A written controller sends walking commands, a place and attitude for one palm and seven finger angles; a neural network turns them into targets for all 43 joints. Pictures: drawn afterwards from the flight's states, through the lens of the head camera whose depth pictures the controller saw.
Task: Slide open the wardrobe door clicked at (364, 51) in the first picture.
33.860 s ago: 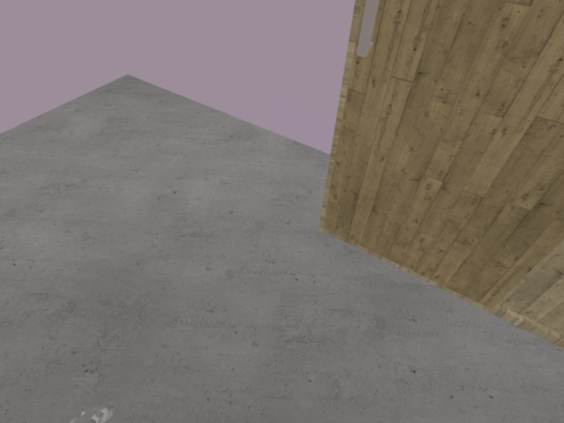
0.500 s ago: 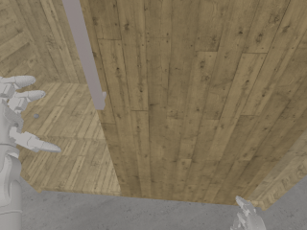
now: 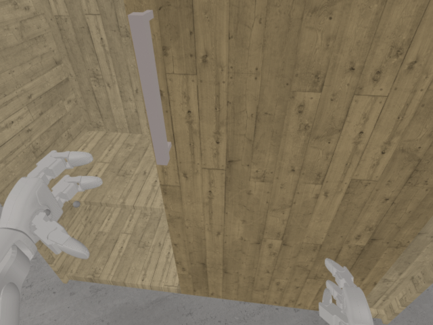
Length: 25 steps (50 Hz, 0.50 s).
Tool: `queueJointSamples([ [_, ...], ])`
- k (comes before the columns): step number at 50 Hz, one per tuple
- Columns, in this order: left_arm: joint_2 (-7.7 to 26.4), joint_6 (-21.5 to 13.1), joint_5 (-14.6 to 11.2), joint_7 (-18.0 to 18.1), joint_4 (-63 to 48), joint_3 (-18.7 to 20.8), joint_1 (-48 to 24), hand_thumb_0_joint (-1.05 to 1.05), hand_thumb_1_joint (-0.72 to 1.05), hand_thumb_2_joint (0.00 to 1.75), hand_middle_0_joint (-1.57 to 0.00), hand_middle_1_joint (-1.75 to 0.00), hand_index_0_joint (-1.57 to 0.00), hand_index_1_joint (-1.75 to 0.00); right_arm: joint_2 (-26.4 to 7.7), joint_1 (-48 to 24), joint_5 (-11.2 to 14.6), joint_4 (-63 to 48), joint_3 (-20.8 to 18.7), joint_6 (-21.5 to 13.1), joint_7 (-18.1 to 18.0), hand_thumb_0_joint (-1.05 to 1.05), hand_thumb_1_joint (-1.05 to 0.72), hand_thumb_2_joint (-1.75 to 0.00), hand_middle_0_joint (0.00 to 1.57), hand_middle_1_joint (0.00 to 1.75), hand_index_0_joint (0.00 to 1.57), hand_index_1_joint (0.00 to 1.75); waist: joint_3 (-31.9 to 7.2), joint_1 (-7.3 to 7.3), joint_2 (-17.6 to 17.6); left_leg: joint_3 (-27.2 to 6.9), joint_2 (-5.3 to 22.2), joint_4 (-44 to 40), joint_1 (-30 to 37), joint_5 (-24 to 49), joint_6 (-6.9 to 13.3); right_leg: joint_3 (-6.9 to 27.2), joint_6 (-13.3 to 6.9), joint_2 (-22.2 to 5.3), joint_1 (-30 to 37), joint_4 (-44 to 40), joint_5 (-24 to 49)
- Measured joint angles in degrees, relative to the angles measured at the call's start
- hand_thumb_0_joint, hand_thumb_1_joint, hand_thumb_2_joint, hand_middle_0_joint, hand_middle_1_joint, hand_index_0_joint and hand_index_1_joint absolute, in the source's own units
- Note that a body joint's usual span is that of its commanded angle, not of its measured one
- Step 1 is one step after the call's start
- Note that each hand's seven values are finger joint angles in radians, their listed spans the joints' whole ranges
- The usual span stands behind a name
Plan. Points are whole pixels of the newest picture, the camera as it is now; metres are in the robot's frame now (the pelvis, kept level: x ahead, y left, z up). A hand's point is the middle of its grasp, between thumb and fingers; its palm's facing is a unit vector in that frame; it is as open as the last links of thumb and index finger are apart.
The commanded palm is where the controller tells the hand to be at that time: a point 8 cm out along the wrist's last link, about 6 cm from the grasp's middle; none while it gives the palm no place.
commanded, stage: draw the hand back to the body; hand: left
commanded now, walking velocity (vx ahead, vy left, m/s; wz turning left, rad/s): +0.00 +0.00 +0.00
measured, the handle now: (156, 96) +0.45 +0.20 +0.25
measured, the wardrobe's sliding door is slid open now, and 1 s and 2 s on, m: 0.56 0.56 0.56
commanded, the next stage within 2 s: step back with the hand held close in 1.10 s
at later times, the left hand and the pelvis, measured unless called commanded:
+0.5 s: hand (75, 208) +0.20 +0.25 +0.18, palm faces +0.45 -0.83 -0.33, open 11.0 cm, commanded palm +0.15 +0.29 +0.18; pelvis -0.01 -0.01 +0.01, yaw -1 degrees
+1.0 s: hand (69, 213) +0.20 +0.26 +0.18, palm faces +0.47 -0.82 -0.34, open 7.5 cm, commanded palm +0.15 +0.29 +0.18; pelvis +0.01 -0.01 +0.01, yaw -1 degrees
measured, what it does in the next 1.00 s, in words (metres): stands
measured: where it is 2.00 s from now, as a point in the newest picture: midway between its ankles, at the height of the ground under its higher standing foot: outside the picture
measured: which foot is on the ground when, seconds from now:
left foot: down 0.00-1.00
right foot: down 0.00-1.00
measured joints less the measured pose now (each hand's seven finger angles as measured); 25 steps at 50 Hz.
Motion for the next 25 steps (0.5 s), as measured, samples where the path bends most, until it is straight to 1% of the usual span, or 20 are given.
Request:
queueJointSamples([
  [2,-0.48,-0.43,0.86,0.17,-1.74,-1.84,0.86,-0.01,-0.52,0.22,-0.25,-1.13,-0.24,-1.13,0.22,-0.17,-0.26,0.04,0.22,-0.37,-0.52,0.02,-0.90,-0.90,0.20,0.30,0.20,0.30,0.64,0.04,-0.30,-0.20,-0.10,-0.04,0.05,0.37,-0.01,-0.20,-0.03,-0.09,0.11,-0.01,0.27],
  [3,-0.24,-1.89,2.99,2.46,-3.18,-3.23,1.47,-0.01,-0.50,0.23,-0.25,-1.12,-0.24,-1.12,0.50,-0.27,-1.01,0.23,0.20,-0.75,-0.52,0.02,-0.90,-0.90,0.20,0.30,0.20,0.30,0.89,-0.01,-0.45,-0.26,-0.03,-0.10,0.05,0.54,-0.06,-0.26,-0.06,-0.02,0.17,-0.19,0.47],
  [4,0.07,-4.17,5.17,6.12,-4.52,-4.43,2.04,-0.01,-0.48,0.24,-0.25,-1.11,-0.24,-1.11,0.86,-0.49,-1.83,0.65,0.24,-1.27,-0.43,0.02,-0.90,-0.90,0.20,0.30,0.20,0.30,1.17,-0.21,-0.67,-0.30,0.06,-0.25,0.01,0.75,-0.15,-0.29,-0.10,0.06,0.17,-0.46,0.75],
  [6,0.12,-9.04,8.12,12.97,-5.99,-5.19,2.76,-0.01,-0.44,0.26,-0.25,-1.08,-0.25,-1.08,1.68,-0.99,-2.90,1.33,0.46,-1.82,-0.23,0.02,-0.90,-0.90,0.20,0.30,0.20,0.30,1.93,-0.83,-1.22,-0.30,0.15,-0.79,-0.08,1.33,-0.38,-0.28,-0.21,0.13,-0.03,-0.81,1.31],
  [7,-0.05,-11.13,9.34,15.71,-6.30,-5.04,2.94,-0.01,-0.41,0.27,-0.25,-1.07,-0.25,-1.07,2.07,-1.17,-3.24,1.58,0.50,-1.79,-0.13,0.02,-0.90,-0.90,0.20,0.30,0.20,0.30,2.46,-1.07,-1.38,-0.25,0.21,-1.08,-0.03,1.63,-0.48,-0.22,-0.28,0.18,-0.06,-0.99,1.58],
  [9,-0.40,-14.64,11.25,19.90,-6.27,-4.39,3.40,-0.01,-0.36,0.30,-0.25,-1.04,-0.24,-1.03,2.67,-1.22,-3.70,2.21,0.40,-1.46,0.09,0.02,-0.90,-0.90,0.20,0.30,0.20,0.30,3.30,-1.39,-1.37,-0.02,0.37,-1.73,0.16,2.16,-0.58,0.01,-0.38,0.32,-0.03,-1.51,2.14],
  [11,-0.85,-17.39,12.56,22.66,-5.97,-3.94,4.41,-0.01,-0.29,0.33,-0.25,-1.00,-0.24,-1.00,2.99,-0.79,-4.01,2.91,0.11,-0.91,0.30,0.02,-0.90,-0.90,0.20,0.30,0.20,0.30,3.83,-1.59,-1.01,0.27,0.43,-2.44,0.48,2.59,-0.57,0.30,-0.38,0.35,0.10,-2.00,2.57],
  [13,-1.48,-19.46,13.52,24.39,-5.63,-4.18,5.89,-0.01,-0.23,0.36,-0.24,-0.96,-0.24,-0.96,3.00,-0.06,-4.19,3.78,-0.29,-0.33,0.49,0.02,-0.90,-0.90,0.20,0.30,0.20,0.30,4.14,-1.69,-0.40,0.54,0.39,-3.15,0.96,2.90,-0.50,0.58,-0.30,0.29,0.39,-2.47,2.83],
  [16,-2.32,-21.56,14.50,25.69,-5.55,-5.49,8.53,0.00,-0.13,0.41,-0.24,-0.90,-0.23,-0.90,2.83,1.11,-4.37,5.29,-0.88,0.43,0.56,0.02,-0.90,-0.90,0.20,0.30,0.20,0.30,4.36,-1.85,0.24,0.84,0.25,-4.23,1.79,3.26,-0.34,0.88,-0.18,0.11,0.91,-3.04,2.97],
  [20,-2.42,-23.41,15.51,26.18,-5.80,-6.72,11.45,0.00,0.01,0.47,-0.24,-0.82,-0.23,-0.82,2.65,2.19,-4.62,7.03,-1.63,1.03,0.37,0.02,-0.90,-0.90,0.20,0.30,0.20,0.30,4.35,-2.10,0.37,1.04,0.31,-5.40,2.90,3.45,-0.32,1.08,-0.22,0.14,1.78,-3.85,3.01],
  [25,-1.67,-25.03,16.30,26.45,-6.01,-5.91,13.57,0.00,0.19,0.56,-0.23,-0.72,-0.23,-0.71,2.21,2.26,-4.70,7.59,-2.75,1.12,0.06,0.02,-0.90,-0.90,0.20,0.30,0.20,0.30,4.28,-2.34,0.40,1.26,0.69,-6.22,4.12,3.24,-0.47,1.29,-0.40,0.49,2.96,-4.84,3.04],
])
